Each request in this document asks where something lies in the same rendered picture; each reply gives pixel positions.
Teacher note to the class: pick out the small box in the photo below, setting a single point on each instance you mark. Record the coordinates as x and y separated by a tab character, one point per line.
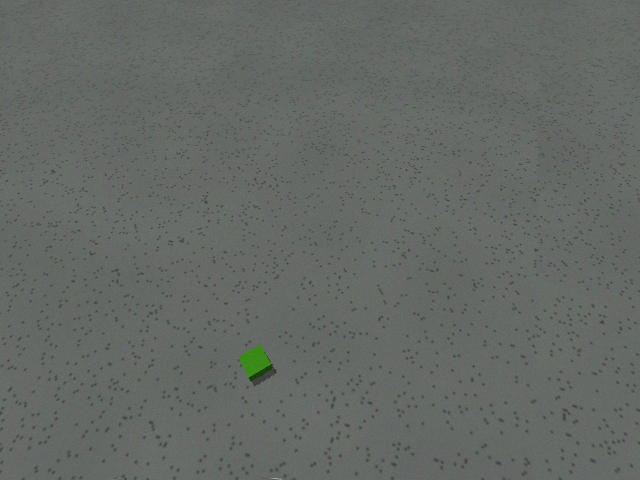
255	363

